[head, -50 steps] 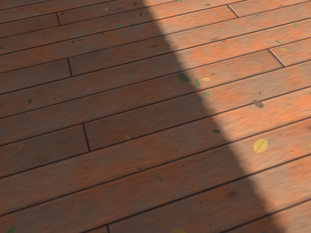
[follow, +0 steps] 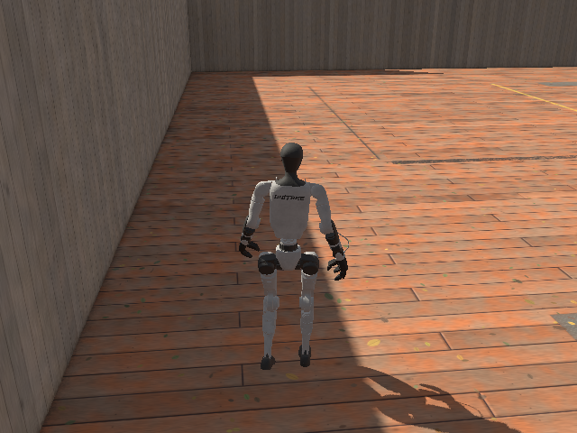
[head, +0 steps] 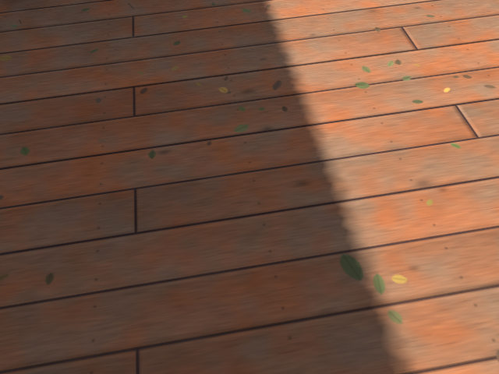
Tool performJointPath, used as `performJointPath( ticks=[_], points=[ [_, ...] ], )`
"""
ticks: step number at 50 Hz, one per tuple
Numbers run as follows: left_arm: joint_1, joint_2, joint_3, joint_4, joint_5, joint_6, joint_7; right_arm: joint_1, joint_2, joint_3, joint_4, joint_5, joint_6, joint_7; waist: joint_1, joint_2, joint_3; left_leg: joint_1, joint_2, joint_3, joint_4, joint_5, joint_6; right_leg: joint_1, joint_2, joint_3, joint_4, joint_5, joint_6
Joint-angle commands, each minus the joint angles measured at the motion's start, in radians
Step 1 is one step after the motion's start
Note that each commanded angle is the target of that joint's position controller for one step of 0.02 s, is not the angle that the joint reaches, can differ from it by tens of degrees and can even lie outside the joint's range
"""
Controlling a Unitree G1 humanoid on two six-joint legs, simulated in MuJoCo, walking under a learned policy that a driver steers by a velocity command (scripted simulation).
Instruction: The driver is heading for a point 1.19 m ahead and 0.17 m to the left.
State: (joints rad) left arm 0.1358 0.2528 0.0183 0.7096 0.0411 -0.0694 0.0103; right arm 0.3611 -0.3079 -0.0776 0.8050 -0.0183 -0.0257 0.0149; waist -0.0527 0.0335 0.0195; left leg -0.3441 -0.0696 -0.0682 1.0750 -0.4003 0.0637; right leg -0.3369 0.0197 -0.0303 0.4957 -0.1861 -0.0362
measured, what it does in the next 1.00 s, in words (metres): walks ahead, turning left: left foot, then right foot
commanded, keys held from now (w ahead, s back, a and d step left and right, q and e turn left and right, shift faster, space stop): w+q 0.24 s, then q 0.22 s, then no key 0.46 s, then w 0.08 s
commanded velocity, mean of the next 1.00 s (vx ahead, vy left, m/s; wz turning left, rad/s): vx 0.24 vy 0.00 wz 0.39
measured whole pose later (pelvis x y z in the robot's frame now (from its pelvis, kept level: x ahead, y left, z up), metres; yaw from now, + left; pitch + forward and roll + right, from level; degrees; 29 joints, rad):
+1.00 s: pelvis +0.29 +0.04 +0.00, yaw +23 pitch +0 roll +0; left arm 0.27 0.21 0.02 0.84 0.02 0.01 0.02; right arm 0.26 -0.23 -0.02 0.83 -0.02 0.01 -0.01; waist -0.01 0.03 -0.01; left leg -0.27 -0.09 -0.04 0.49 -0.28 0.07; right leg -0.19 0.01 0.00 0.46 -0.26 -0.02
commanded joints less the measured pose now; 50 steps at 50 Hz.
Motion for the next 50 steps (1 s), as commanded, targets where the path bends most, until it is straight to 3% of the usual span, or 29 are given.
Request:
performJointPath(
  ticks=[1, 5, 8, 12, 14, 17, 18, 19, 20, 21, 22, 23, 24, 25, 26, 27, 31, 36, 39, 43, 45, 46, 47, 48, 50],
  points=[
    [0.115, 0.094, 0.031, -0.01, -0.009, -0.019, 0.002, 0.003, -0.053, -0.007, -0.066, -0.022, 0.014, 0.024, 0.049, -0.145, -0.01, -0.259, 0.107, -0.007, 0.066, 0.07, -0.019, 0.22, -0.269, 0.273, -0.294, 0.052, -0.101],
    [0.167, 0.115, 0.043, 0.021, -0.025, -0.042, -0.008, -0.087, -0.039, -0.002, -0.111, -0.02, 0.029, 0.045, 0.045, -0.126, -0.02, -0.337, 0.123, 0.002, 0.058, 0.167, -0.036, 0.251, -0.28, 0.145, -0.326, 0.226, -0.121],
    [0.201, 0.118, 0.047, 0.044, -0.023, -0.039, -0.009, -0.183, -0.03, 0.005, -0.147, -0.019, 0.03, 0.053, 0.06, -0.115, 0.01, -0.397, 0.13, 0.019, -0.026, 0.257, -0.049, 0.273, -0.269, 0.054, -0.342, 0.28, -0.122],
    [0.231, 0.131, 0.052, 0.068, -0.023, -0.034, -0.01, -0.311, -0.003, 0.025, -0.188, -0.016, 0.023, 0.068, 0.09, -0.119, 0.042, -0.335, 0.13, 0.086, -0.255, 0.375, -0.034, 0.28, -0.25, -0.058, -0.338, 0.306, -0.099],
    [0.243, 0.142, 0.054, 0.082, -0.026, -0.026, -0.004, -0.357, 0.008, 0.033, -0.208, -0.02, 0.018, 0.073, 0.096, -0.112, 0.067, -0.283, 0.115, 0.137, -0.365, 0.358, -0.016, 0.298, -0.254, -0.108, -0.292, 0.464, -0.084],
    [0.265, 0.174, 0.061, 0.101, -0.03, -0.008, 0.01, -0.325, -0.004, 0.028, -0.21, -0.034, 0.01, 0.062, 0.083, -0.143, 0.02, -0.164, 0.04, 0.201, -0.453, 0.258, 0.024, 0.368, -0.254, -0.161, -0.121, 0.832, -0.051],
    [0.261, 0.19, 0.065, 0.103, -0.032, 0.0, 0.015, -0.258, -0.019, 0.021, -0.193, -0.039, 0.006, 0.055, 0.057, -0.155, -0.022, -0.093, 0.005, 0.207, -0.483, 0.227, 0.044, 0.382, -0.252, -0.17, -0.009, 0.923, -0.044],
    [0.252, 0.199, 0.067, 0.099, -0.037, 0.008, 0.019, -0.141, -0.041, 0.009, -0.16, -0.047, -0.004, 0.044, 0.008, -0.142, -0.091, 0.041, -0.023, 0.191, -0.55, 0.261, 0.067, 0.355, -0.243, -0.177, 0.166, 0.887, -0.032],
    [0.244, 0.196, 0.066, 0.086, -0.044, 0.009, 0.018, -0.013, -0.082, -0.009, -0.121, -0.06, -0.016, 0.027, -0.059, -0.079, -0.177, 0.25, 0.012, 0.127, -0.636, 0.433, 0.102, 0.228, -0.205, -0.194, 0.413, 0.645, 0.004],
    [0.307, 0.076, 0.04, 0.045, -0.02, 0.012, 0.01, 0.005, -0.18, -0.029, -0.117, -0.044, -0.022, 0.011, 0.007, 0.11, -0.273, 0.518, 0.309, -0.169, -0.509, 0.962, 0.151, -0.061, -0.115, -0.186, 0.699, -0.324, 0.035],
    [0.349, 0.108, 0.044, 0.007, -0.037, 0.032, 0.011, 0.043, -0.271, -0.061, -0.152, 0.005, -0.008, 0.007, -0.016, 0.196, -0.465, 0.703, 0.49, -0.549, -0.548, 1.206, 0.36, -0.263, 0.02, -0.031, 0.977, -0.502, 0.067],
    [0.268, 0.141, 0.048, 0.011, -0.023, 0.04, 0.013, 0.017, -0.214, -0.055, -0.161, 0.025, 0.01, -0.007, -0.031, 0.019, -0.403, 0.633, 0.435, -0.418, -0.584, 1.172, 0.336, -0.318, -0.053, 0.06, 0.975, -0.376, 0.067],
    [0.206, 0.118, 0.039, -0.002, -0.033, 0.036, 0.011, -0.059, -0.147, -0.034, -0.161, 0.029, 0.016, -0.016, -0.01, 0.015, -0.26, 0.482, 0.397, -0.317, -0.625, 1.109, 0.311, -0.324, -0.077, 0.052, 0.923, -0.292, 0.067],
    [0.191, 0.11, 0.036, 0.008, -0.024, 0.037, 0.013, -0.107, -0.085, -0.013, -0.155, 0.025, 0.019, -0.019, 0.032, -0.031, -0.164, 0.352, 0.333, -0.256, -0.668, 1.025, 0.256, -0.292, -0.104, 0.055, 0.834, -0.254, 0.069],
    [0.2, 0.111, 0.038, 0.01, -0.01, 0.053, 0.01, -0.13, -0.059, -0.003, -0.154, 0.029, 0.02, -0.024, 0.061, -0.015, -0.117, 0.253, 0.291, -0.215, -0.699, 0.984, 0.228, -0.239, -0.115, 0.059, 0.772, -0.243, 0.073],
    [0.235, 0.109, 0.038, 0.026, -0.004, 0.073, 0.009, -0.146, -0.047, 0.004, -0.151, 0.022, 0.018, -0.022, 0.082, -0.009, -0.116, 0.185, 0.271, -0.178, -0.72, 0.967, 0.211, -0.173, -0.11, 0.053, 0.737, -0.232, 0.075],
    [0.244, 0.08, 0.037, 0.041, -0.014, 0.1, 0.005, -0.129, -0.08, -0.002, -0.124, 0.001, -0.002, -0.011, 0.096, 0.002, -0.143, 0.112, 0.241, -0.126, -0.756, 0.933, 0.187, -0.103, -0.081, 0.04, 0.63, -0.169, 0.066],
    [0.14, 0.077, 0.038, 0.033, -0.014, 0.117, 0.006, -0.105, -0.062, 0.008, -0.098, -0.003, 0.012, -0.014, 0.057, 0.053, -0.093, 0.112, 0.227, -0.162, -0.828, 0.496, 0.157, -0.115, -0.08, 0.054, 0.446, -0.116, 0.06],
    [0.103, 0.069, 0.035, 0.037, -0.02, 0.119, 0.01, -0.09, -0.057, 0.012, -0.081, -0.01, 0.019, -0.015, 0.036, 0.067, -0.059, 0.106, 0.229, -0.187, -0.838, 0.335, 0.158, -0.069, -0.062, 0.049, 0.329, -0.148, 0.052],
    [0.118, 0.057, 0.029, 0.054, -0.032, 0.109, 0.023, -0.09, -0.054, 0.019, -0.058, -0.012, 0.029, -0.022, 0.036, 0.071, -0.037, 0.102, 0.235, -0.226, -0.787, 0.311, 0.152, 0.047, -0.02, 0.028, 0.127, -0.198, 0.027],
    [0.173, 0.04, 0.021, 0.079, -0.028, 0.093, 0.032, -0.1, -0.039, 0.029, -0.046, 0.001, 0.031, -0.032, 0.075, 0.032, -0.032, 0.05, 0.213, -0.224, -0.735, 0.327, 0.1, 0.202, -0.029, 0.041, -0.135, -0.037, 0.007],
    [0.178, 0.072, 0.022, 0.081, -0.014, 0.078, 0.037, -0.078, -0.002, 0.042, -0.045, 0.004, 0.023, -0.033, 0.06, -0.029, -0.048, 0.014, 0.182, -0.205, -0.698, 0.302, 0.05, 0.273, -0.126, 0.15, -0.203, 0.016, -0.009],
    [0.157, 0.148, 0.032, 0.074, -0.009, 0.067, 0.034, -0.01, 0.038, 0.05, -0.041, 0.015, 0.017, -0.029, 0.0, -0.165, -0.074, -0.01, 0.066, -0.092, -0.64, 0.116, 0.015, 0.286, -0.26, 0.306, -0.228, 0.032, -0.065],
    [0.126, 0.126, 0.033, 0.089, -0.018, 0.065, 0.018, -0.054, 0.014, 0.047, -0.023, 0.002, 0.023, -0.029, 0.022, -0.193, -0.024, 0.031, 0.008, -0.013, -0.619, 0.056, 0.011, 0.16, -0.283, 0.332, -0.251, -0.127, -0.114],
    [0.149, 0.135, 0.044, 0.103, -0.024, 0.066, 0.006, -0.129, -0.03, 0.031, -0.033, -0.017, 0.021, -0.017, 0.066, -0.218, 0.062, -0.021, -0.009, 0.05, -0.503, 0.031, 0.011, 0.125, -0.26, 0.364, -0.337, -0.456, -0.129]
  ],
)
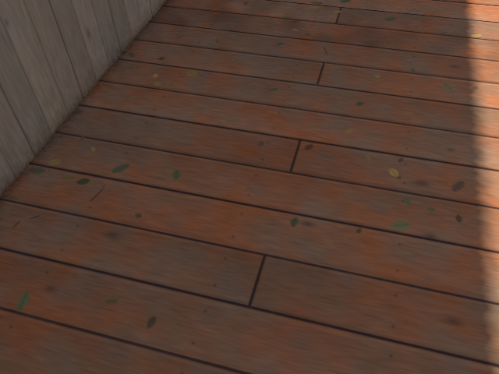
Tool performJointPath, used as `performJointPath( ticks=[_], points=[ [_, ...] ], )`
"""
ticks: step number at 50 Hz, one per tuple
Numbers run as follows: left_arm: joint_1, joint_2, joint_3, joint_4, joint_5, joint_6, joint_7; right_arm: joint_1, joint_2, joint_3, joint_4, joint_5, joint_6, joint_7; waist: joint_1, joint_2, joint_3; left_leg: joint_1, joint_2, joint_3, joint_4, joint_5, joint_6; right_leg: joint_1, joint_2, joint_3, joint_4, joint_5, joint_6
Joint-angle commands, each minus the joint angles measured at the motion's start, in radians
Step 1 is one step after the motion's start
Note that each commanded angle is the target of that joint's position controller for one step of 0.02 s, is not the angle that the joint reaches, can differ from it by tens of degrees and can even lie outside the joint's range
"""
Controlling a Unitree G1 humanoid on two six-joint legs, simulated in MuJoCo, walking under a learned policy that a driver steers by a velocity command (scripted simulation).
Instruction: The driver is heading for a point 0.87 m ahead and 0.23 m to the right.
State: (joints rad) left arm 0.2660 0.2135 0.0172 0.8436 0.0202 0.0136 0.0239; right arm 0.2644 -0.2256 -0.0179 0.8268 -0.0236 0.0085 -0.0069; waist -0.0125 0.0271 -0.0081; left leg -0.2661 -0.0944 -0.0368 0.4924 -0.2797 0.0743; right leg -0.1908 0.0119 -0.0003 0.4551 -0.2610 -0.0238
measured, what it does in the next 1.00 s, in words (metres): walks ahead: left foot, then right foot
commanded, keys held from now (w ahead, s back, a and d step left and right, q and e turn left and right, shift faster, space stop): w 0.50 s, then w+e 0.50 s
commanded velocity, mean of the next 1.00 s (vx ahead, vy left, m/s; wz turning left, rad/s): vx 0.42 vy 0.00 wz -0.16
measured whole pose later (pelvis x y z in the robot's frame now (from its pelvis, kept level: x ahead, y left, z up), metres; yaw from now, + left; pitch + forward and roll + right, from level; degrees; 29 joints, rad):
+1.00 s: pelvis +0.41 -0.04 +0.00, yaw -13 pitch +0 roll +0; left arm 0.37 0.25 0.07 0.94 0.00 -0.05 -0.01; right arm 0.12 -0.25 -0.03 0.83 -0.05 -0.04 0.01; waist 0.04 0.03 0.05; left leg -0.63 0.12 -0.05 0.92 -0.17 -0.03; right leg -0.13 0.15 0.05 0.30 -0.17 -0.14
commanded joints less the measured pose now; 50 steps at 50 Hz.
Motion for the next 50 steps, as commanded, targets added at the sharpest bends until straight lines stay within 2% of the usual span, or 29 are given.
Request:
performJointPath(
  ticks=[1, 5, 8, 10, 11, 12, 13, 14, 15, 16, 17, 18, 19, 21, 25, 30, 31, 33, 34, 35, 36, 37, 38, 39, 40, 42, 44, 47, 50],
  points=[
    [0.032, 0.179, 0.049, -0.023, -0.002, -0.016, -0.007, -0.053, -0.119, -0.033, -0.064, -0.012, -0.016, 0.013, 0.032, -0.228, 0.123, -0.138, 0.03, 0.037, 0.129, -0.096, -0.002, -0.022, -0.265, 0.353, -0.331, -0.418, -0.153],
    [0.08, 0.177, 0.06, 0.012, -0.001, -0.04, -0.012, -0.08, -0.092, -0.031, -0.064, -0.011, -0.043, 0.03, 0.049, -0.141, 0.114, -0.248, 0.077, 0.046, 0.198, -0.12, -0.017, 0.125, -0.265, 0.327, -0.321, -0.232, -0.189],
    [0.089, 0.179, 0.069, 0.034, -0.002, -0.054, -0.017, -0.119, -0.078, -0.028, -0.07, -0.005, -0.055, 0.033, 0.06, -0.154, 0.091, -0.183, 0.075, 0.077, 0.113, -0.099, -0.022, 0.14, -0.235, 0.265, -0.296, -0.125, -0.187],
    [0.069, 0.185, 0.074, 0.043, -0.008, -0.055, -0.023, -0.089, -0.07, -0.029, -0.058, -0.001, -0.06, 0.031, 0.03, -0.153, 0.081, -0.04, 0.06, 0.109, -0.006, -0.027, -0.013, 0.067, -0.215, 0.214, -0.261, -0.058, -0.172],
    [0.052, 0.186, 0.077, 0.045, -0.015, -0.054, -0.025, -0.037, -0.066, -0.03, -0.036, -0.002, -0.063, 0.028, -0.002, -0.138, 0.073, 0.085, 0.043, 0.128, -0.081, 0.034, -0.007, -0.006, -0.196, 0.183, -0.217, -0.025, -0.155],
    [0.046, 0.171, 0.074, 0.045, -0.015, -0.057, -0.024, 0.043, -0.088, -0.039, -0.004, -0.006, -0.069, 0.021, -0.035, -0.103, 0.048, 0.245, 0.048, 0.097, -0.102, 0.038, -0.001, -0.108, -0.17, 0.151, -0.143, -0.014, -0.133],
    [0.007, 0.129, 0.06, 0.024, -0.01, -0.064, -0.025, 0.168, -0.142, -0.055, 0.031, -0.011, -0.076, 0.008, -0.095, -0.006, 0.003, 0.414, 0.159, -0.048, -0.158, -0.063, 0.023, -0.242, -0.118, 0.084, 0.013, -0.043, -0.098],
    [-0.03, 0.043, 0.035, -0.025, -0.017, -0.071, -0.033, 0.274, -0.264, -0.085, 0.047, -0.013, -0.078, 0.0, -0.135, 0.24, -0.026, 0.53, 0.396, -0.434, -0.322, -0.35, 0.115, -0.455, 0.017, -0.059, 0.31, -0.19, -0.048],
    [-0.074, 0.136, 0.057, -0.039, 0.007, -0.067, -0.03, 0.291, -0.269, -0.09, 0.068, -0.008, -0.071, 0.002, -0.131, 0.19, 0.057, 0.436, 0.494, -0.588, -0.363, -0.354, 0.194, -0.558, 0.012, -0.019, 0.487, -0.298, -0.062],
    [-0.072, 0.153, 0.065, -0.026, 0.011, -0.064, -0.037, 0.204, -0.211, -0.073, 0.048, -0.008, -0.071, 0.006, -0.072, 0.064, 0.114, 0.376, 0.451, -0.493, -0.343, -0.315, 0.189, -0.57, -0.048, 0.036, 0.56, -0.225, -0.076],
    [-0.051, 0.132, 0.06, -0.01, 0.005, -0.067, -0.048, 0.142, -0.166, -0.061, 0.032, -0.005, -0.075, 0.009, -0.04, 0.043, 0.118, 0.33, 0.401, -0.409, -0.354, -0.237, 0.161, -0.545, -0.07, 0.042, 0.561, -0.145, -0.075],
    [-0.043, 0.126, 0.06, -0.003, 0.004, -0.069, -0.056, 0.11, -0.148, -0.053, 0.027, -0.003, -0.08, 0.008, -0.018, 0.046, 0.113, 0.312, 0.362, -0.333, -0.375, -0.154, 0.135, -0.522, -0.089, 0.032, 0.545, -0.083, -0.067],
    [-0.045, 0.123, 0.059, 0.001, 0.013, -0.065, -0.062, 0.106, -0.134, -0.047, 0.032, 0.001, -0.088, 0.006, -0.01, 0.053, 0.106, 0.305, 0.334, -0.272, -0.384, -0.044, 0.122, -0.506, -0.097, 0.018, 0.534, -0.039, -0.052],
    [-0.063, 0.106, 0.054, -0.001, 0.02, -0.057, -0.069, 0.136, -0.13, -0.043, 0.059, 0.007, -0.098, 0.005, -0.004, 0.059, 0.084, 0.311, 0.304, -0.183, -0.375, 0.184, 0.122, -0.5, -0.092, -0.014, 0.528, 0.019, -0.024],
    [-0.209, 0.077, 0.037, -0.057, 0.017, -0.053, -0.074, 0.181, -0.122, -0.037, 0.105, 0.013, -0.101, 0.005, -0.018, 0.054, 0.111, 0.272, 0.274, -0.076, -0.371, 0.391, 0.127, -0.502, -0.088, -0.058, 0.373, 0.12, 0.015],
    [-0.293, 0.079, 0.027, -0.091, 0.002, -0.049, -0.074, 0.195, -0.138, -0.039, 0.142, 0.004, -0.108, 0.001, -0.023, 0.064, 0.135, 0.252, 0.306, 0.028, -0.387, 0.474, 0.097, -0.351, -0.049, -0.087, 0.173, 0.215, -0.042],
    [-0.287, 0.085, 0.03, -0.093, 0.003, -0.049, -0.072, 0.188, -0.14, -0.039, 0.147, 0.004, -0.108, -0.002, -0.013, 0.055, 0.136, 0.276, 0.319, 0.045, -0.366, 0.534, 0.09, -0.331, -0.039, -0.087, 0.158, 0.204, -0.063],
    [-0.213, 0.101, 0.041, -0.073, 0.009, -0.053, -0.063, 0.165, -0.158, -0.042, 0.154, 0.001, -0.106, -0.009, 0.028, 0.054, 0.086, 0.337, 0.324, 0.098, -0.222, 0.835, 0.066, -0.238, 0.011, -0.112, 0.142, 0.138, -0.107],
    [-0.116, 0.116, 0.051, -0.042, 0.011, -0.057, -0.059, 0.159, -0.166, -0.045, 0.156, -0.004, -0.098, -0.012, 0.07, 0.053, 0.027, 0.349, 0.316, 0.124, -0.068, 0.951, 0.053, -0.137, 0.048, -0.127, 0.124, 0.103, -0.129],
    [0.036, 0.137, 0.065, 0.01, 0.018, -0.062, -0.053, 0.158, -0.169, -0.045, 0.154, -0.005, -0.09, -0.014, 0.129, 0.032, -0.053, 0.294, 0.288, 0.161, 0.147, 0.936, 0.034, 0.04, 0.078, -0.131, 0.072, 0.1, -0.153],
    [0.184, 0.207, 0.089, 0.042, 0.034, -0.066, -0.043, 0.17, -0.149, -0.036, 0.129, -0.004, -0.088, -0.015, 0.176, -0.044, -0.145, 0.096, 0.256, 0.184, 0.443, 0.659, 0.014, 0.268, -0.077, 0.083, 0.042, -0.023, -0.205],
    [0.202, 0.313, 0.112, 0.038, 0.033, -0.063, -0.039, 0.26, -0.04, -0.017, 0.094, 0.015, -0.092, 0.006, 0.099, -0.284, -0.248, -0.282, 0.042, 0.161, 0.834, -0.161, -0.035, 0.511, -0.365, 0.668, -0.092, -0.118, -0.376],
    [0.143, 0.278, 0.109, 0.038, -0.015, -0.052, -0.046, 0.161, -0.132, -0.037, 0.082, -0.003, -0.1, 0.007, 0.109, -0.159, -0.225, -0.396, 0.06, -0.015, 0.907, -0.183, -0.018, 0.471, -0.344, 0.782, -0.207, -0.183, -0.367],
    [0.052, 0.241, 0.099, 0.021, -0.016, -0.05, -0.042, 0.066, -0.151, -0.042, 0.046, 0.005, -0.112, 0.013, 0.079, -0.114, -0.074, -0.438, 0.12, -0.019, 0.879, -0.082, -0.009, 0.332, -0.32, 0.61, -0.209, -0.13, -0.335],
    [0.013, 0.191, 0.087, 0.017, -0.012, -0.053, -0.043, 0.034, -0.142, -0.038, 0.038, 0.005, -0.123, 0.013, 0.056, -0.033, -0.015, -0.396, 0.159, -0.016, 0.8, -0.013, -0.011, 0.207, -0.282, 0.508, -0.228, 0.011, -0.304],
    [-0.016, 0.155, 0.076, 0.024, -0.016, -0.064, -0.035, 0.044, -0.118, -0.034, 0.035, -0.016, -0.1, 0.012, -0.006, -0.026, 0.019, -0.279, 0.193, -0.021, 0.692, -0.001, -0.037, 0.05, -0.198, 0.368, -0.245, 0.206, -0.261],
    [0.009, 0.16, 0.075, 0.031, -0.021, -0.079, -0.035, 0.047, -0.095, -0.031, 0.027, -0.027, -0.069, 0.015, -0.022, -0.035, 0.008, -0.245, 0.192, -0.005, 0.628, -0.015, -0.065, 0.003, -0.168, 0.313, -0.254, 0.287, -0.264],
    [0.059, 0.187, 0.082, 0.038, -0.022, -0.082, -0.032, -0.061, -0.09, -0.03, -0.018, -0.028, -0.051, 0.019, -0.001, -0.049, 0.051, -0.315, 0.2, 0.019, 0.502, 0.074, -0.107, -0.028, -0.137, 0.293, -0.295, 0.221, -0.259],
    [0.128, 0.185, 0.083, 0.044, -0.021, -0.077, -0.032, -0.193, -0.096, -0.03, -0.067, -0.022, -0.047, 0.021, 0.047, -0.059, 0.073, -0.392, 0.194, 0.021, 0.36, 0.198, -0.133, 0.025, -0.125, 0.309, -0.298, 0.23, -0.228]
  ],
)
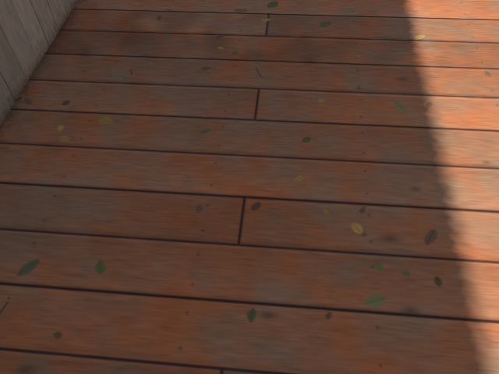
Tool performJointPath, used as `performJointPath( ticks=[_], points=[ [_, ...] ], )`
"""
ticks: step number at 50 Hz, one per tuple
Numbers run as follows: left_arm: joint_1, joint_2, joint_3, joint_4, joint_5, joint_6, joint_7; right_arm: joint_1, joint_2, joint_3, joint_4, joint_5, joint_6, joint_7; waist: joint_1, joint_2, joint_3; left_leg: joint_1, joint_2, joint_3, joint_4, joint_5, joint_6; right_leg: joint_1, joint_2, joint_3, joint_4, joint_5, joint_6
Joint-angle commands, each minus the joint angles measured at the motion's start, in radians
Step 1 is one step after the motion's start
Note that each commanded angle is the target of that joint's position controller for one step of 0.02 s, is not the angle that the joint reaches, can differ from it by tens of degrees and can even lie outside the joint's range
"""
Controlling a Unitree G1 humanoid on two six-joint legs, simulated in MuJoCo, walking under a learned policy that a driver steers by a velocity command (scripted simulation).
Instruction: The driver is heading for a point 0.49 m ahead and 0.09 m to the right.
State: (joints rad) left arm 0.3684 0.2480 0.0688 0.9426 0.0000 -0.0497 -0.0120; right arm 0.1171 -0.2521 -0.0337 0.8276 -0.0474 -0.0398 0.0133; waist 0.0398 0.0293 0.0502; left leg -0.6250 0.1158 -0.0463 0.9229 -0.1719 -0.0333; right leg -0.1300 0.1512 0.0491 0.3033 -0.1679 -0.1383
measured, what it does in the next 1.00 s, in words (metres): walks ahead, turning right: left foot, then right foot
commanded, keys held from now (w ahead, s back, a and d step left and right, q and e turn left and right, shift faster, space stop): w+e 0.50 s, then no key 0.50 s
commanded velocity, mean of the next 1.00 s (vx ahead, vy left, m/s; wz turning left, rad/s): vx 0.35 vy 0.00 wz -0.41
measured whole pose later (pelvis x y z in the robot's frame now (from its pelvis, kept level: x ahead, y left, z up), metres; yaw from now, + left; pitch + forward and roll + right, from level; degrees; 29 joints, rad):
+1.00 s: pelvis +0.43 -0.04 -0.01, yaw -23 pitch +0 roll +1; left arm 0.18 0.18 0.00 0.88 0.02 -0.03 0.01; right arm 0.24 -0.22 -0.02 0.91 -0.02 0.04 -0.02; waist -0.01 0.02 0.07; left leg -0.36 0.04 -0.01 0.81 -0.42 -0.01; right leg -0.30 0.07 -0.05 0.39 -0.09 -0.10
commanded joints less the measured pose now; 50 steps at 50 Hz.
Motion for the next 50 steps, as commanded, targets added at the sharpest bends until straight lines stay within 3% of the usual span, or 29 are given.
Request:
performJointPath(
  ticks=[1, 8, 10, 12, 13, 14, 15, 16, 17, 18, 20, 24, 27, 30, 32, 34, 36, 37, 38, 39, 40, 41, 42, 43, 44, 46, 50],
  points=[
    [0.044, 0.151, 0.032, -0.054, -0.001, -0.012, 0.005, -0.074, -0.07, -0.013, -0.078, 0.004, 0.0, 0.003, 0.008, -0.065, 0.01, -0.043, -0.022, 0.029, -0.106, 0.123, -0.027, -0.009, -0.26, 0.261, -0.135, 0.16, -0.103],
    [0.138, 0.162, 0.034, -0.053, 0.018, -0.003, 0.023, -0.248, -0.076, 0.001, -0.165, 0.018, -0.016, 0.013, 0.067, -0.096, 0.003, -0.043, -0.09, 0.033, -0.293, 0.122, -0.007, 0.153, -0.27, 0.312, -0.01, 0.394, -0.085],
    [0.103, 0.18, 0.039, -0.068, 0.02, -0.003, 0.032, -0.204, -0.096, -0.002, -0.168, 0.022, -0.025, 0.01, 0.03, -0.113, -0.005, 0.072, -0.107, 0.021, -0.371, 0.079, 0.015, 0.141, -0.278, 0.336, 0.036, 0.446, -0.057],
    [0.041, 0.202, 0.044, -0.089, 0.019, -0.009, 0.026, -0.021, -0.139, -0.02, -0.118, 0.026, -0.038, -0.006, -0.056, -0.107, -0.08, 0.36, -0.157, 0.04, -0.444, 0.018, 0.052, 0.066, -0.238, 0.323, 0.188, 0.593, -0.012],
    [0.023, 0.194, 0.041, -0.095, 0.007, -0.019, 0.015, 0.118, -0.179, -0.034, -0.089, 0.017, -0.052, -0.02, -0.13, -0.05, -0.166, 0.579, -0.094, -0.009, -0.493, 0.035, 0.087, -0.017, -0.175, 0.274, 0.383, 0.538, 0.014],
    [0.035, 0.111, 0.019, -0.132, -0.003, -0.029, 0.01, 0.29, -0.258, -0.052, -0.086, -0.007, -0.055, -0.041, -0.178, 0.068, -0.334, 0.818, 0.17, -0.262, -0.508, -0.178, 0.134, -0.148, -0.116, 0.184, 0.664, 0.194, 0.031],
    [0.158, 0.064, 0.011, -0.157, -0.027, -0.022, 0.011, 0.243, -0.321, -0.068, -0.088, -0.012, -0.038, -0.04, -0.082, 0.31, -0.391, 0.955, 0.358, -0.718, -0.641, -0.218, 0.247, -0.437, 0.016, 0.082, 0.873, -0.414, 0.056],
    [0.123, 0.148, 0.019, -0.117, 0.01, -0.001, 0.022, 0.173, -0.216, -0.056, -0.101, 0.003, -0.026, -0.033, -0.063, 0.106, -0.247, 0.822, 0.317, -0.672, -0.642, -0.327, 0.236, -0.517, -0.096, 0.08, 0.953, -0.326, 0.047],
    [0.045, 0.15, 0.022, -0.121, 0.019, 0.003, 0.011, 0.117, -0.131, -0.035, -0.111, 0.012, -0.026, -0.029, -0.064, 0.007, -0.129, 0.687, 0.258, -0.492, -0.658, -0.262, 0.212, -0.501, -0.128, 0.069, 0.927, -0.225, 0.051],
    [0.011, 0.128, 0.019, -0.13, 0.019, 0.006, 0.002, 0.093, -0.1, -0.025, -0.105, 0.008, -0.028, -0.025, -0.05, -0.007, -0.075, 0.603, 0.21, -0.358, -0.683, -0.118, 0.193, -0.478, -0.156, 0.056, 0.894, -0.175, 0.061],
    [-0.006, 0.111, 0.017, -0.137, 0.036, 0.028, -0.018, 0.118, -0.091, -0.02, -0.079, 0.015, -0.041, -0.026, -0.033, 0.068, -0.043, 0.527, 0.147, -0.187, -0.711, 0.051, 0.165, -0.444, -0.186, 0.036, 0.86, -0.15, 0.077],
    [-0.1, 0.087, 0.008, -0.184, 0.036, 0.051, -0.042, 0.174, -0.103, -0.029, -0.045, 0.033, -0.07, -0.015, -0.029, 0.07, -0.037, 0.541, 0.149, -0.044, -0.747, 0.253, 0.182, -0.526, -0.205, 0.013, 0.84, -0.07, 0.093],
    [-0.201, 0.067, -0.005, -0.226, 0.036, 0.046, -0.049, 0.198, -0.095, -0.025, -0.023, 0.029, -0.069, -0.014, -0.034, 0.055, 0.004, 0.524, 0.119, 0.07, -0.742, 0.477, 0.186, -0.546, -0.194, -0.017, 0.696, 0.016, 0.112],
    [-0.278, 0.025, -0.031, -0.244, 0.033, 0.032, -0.054, 0.203, -0.106, -0.024, -0.004, 0.035, -0.064, -0.012, -0.048, 0.077, 0.001, 0.48, 0.066, 0.182, -0.703, 0.634, 0.16, -0.388, -0.157, -0.096, 0.424, 0.135, 0.108],
    [-0.3, 0.033, -0.036, -0.247, 0.037, 0.029, -0.052, 0.241, -0.128, -0.028, 0.019, 0.038, -0.057, -0.014, -0.06, 0.09, -0.021, 0.532, 0.081, 0.18, -0.662, 0.695, 0.151, -0.327, -0.136, -0.119, 0.338, 0.142, 0.095],
    [-0.27, 0.057, -0.033, -0.236, 0.045, 0.023, -0.043, 0.253, -0.145, -0.032, 0.035, 0.042, -0.045, -0.021, -0.045, 0.1, -0.042, 0.591, 0.103, 0.166, -0.581, 0.767, 0.144, -0.276, -0.119, -0.114, 0.281, 0.098, 0.064],
    [-0.126, 0.088, -0.021, -0.181, 0.061, 0.003, -0.03, 0.251, -0.155, -0.033, 0.046, 0.049, -0.029, -0.029, 0.021, 0.06, -0.109, 0.597, 0.079, 0.182, -0.366, 0.734, 0.119, -0.1, -0.089, -0.102, 0.142, 0.159, 0.026],
    [-0.053, 0.138, -0.009, -0.156, 0.075, -0.01, -0.02, 0.285, -0.143, -0.029, 0.039, 0.05, -0.027, -0.029, 0.04, -0.015, -0.177, 0.497, 0.038, 0.208, -0.197, 0.513, 0.09, 0.076, -0.174, -0.033, 0.117, 0.441, 0.005],
    [0.001, 0.21, 0.003, -0.159, 0.082, -0.012, -0.008, 0.374, -0.038, -0.003, 0.004, 0.052, -0.025, -0.024, 0.01, -0.224, -0.338, 0.24, -0.054, 0.224, 0.118, -0.244, 0.059, 0.395, -0.501, 0.255, 0.268, 1.083, -0.112],
    [0.018, 0.179, 0.0, -0.159, 0.008, -0.003, 0.006, 0.423, -0.052, -0.001, 0.036, 0.077, 0.003, -0.028, 0.024, -0.214, -0.519, 0.209, -0.127, 0.069, 0.269, -0.512, 0.048, 0.441, -0.6, 0.395, 0.244, 1.197, -0.245],
    [-0.035, 0.141, -0.008, -0.163, -0.01, 0.009, 0.014, 0.362, -0.093, -0.014, 0.043, 0.061, 0.021, -0.029, 0.013, -0.105, -0.422, 0.196, -0.092, 0.007, 0.27, -0.457, 0.042, 0.315, -0.533, 0.302, 0.174, 1.003, -0.222],
    [-0.118, 0.099, -0.024, -0.163, -0.007, 0.013, 0.021, 0.288, -0.077, -0.009, 0.028, 0.05, 0.026, -0.027, -0.009, -0.112, -0.265, 0.168, -0.074, 0.013, 0.223, -0.418, 0.04, 0.177, -0.482, 0.244, 0.108, 0.838, -0.188],
    [-0.168, 0.063, -0.039, -0.158, 0.001, 0.015, 0.028, 0.257, -0.065, -0.007, 0.033, 0.036, 0.031, -0.028, -0.038, -0.09, -0.159, 0.188, -0.053, 0.011, 0.153, -0.364, 0.034, 0.057, -0.432, 0.195, 0.056, 0.735, -0.144],
    [-0.204, 0.051, -0.044, -0.155, 0.002, 0.017, 0.035, 0.271, -0.06, -0.007, 0.042, 0.024, 0.044, -0.028, -0.07, -0.105, -0.119, 0.252, -0.046, 0.017, 0.091, -0.32, 0.027, -0.039, -0.393, 0.145, 0.017, 0.671, -0.11],
    [-0.214, 0.053, -0.046, -0.15, 0.011, 0.017, 0.036, 0.307, -0.052, -0.006, 0.067, 0.017, 0.057, -0.027, -0.084, -0.109, -0.123, 0.32, -0.064, 0.035, 0.069, -0.286, 0.024, -0.095, -0.37, 0.113, 0.001, 0.64, -0.091],
    [-0.211, 0.065, -0.043, -0.136, 0.019, 0.008, 0.029, 0.328, -0.032, -0.005, 0.088, 0.024, 0.073, -0.029, -0.095, -0.099, -0.148, 0.376, -0.078, 0.043, 0.005, -0.264, 0.023, -0.126, -0.353, 0.089, -0.019, 0.547, -0.085],
    [-0.202, 0.069, -0.04, -0.099, 0.026, 0.015, 0.023, 0.245, -0.026, -0.005, 0.091, 0.024, 0.092, -0.042, -0.068, -0.139, -0.112, 0.399, -0.084, 0.05, -0.175, -0.219, 0.027, -0.175, -0.329, 0.11, -0.079, 0.091, -0.064]
  ],
)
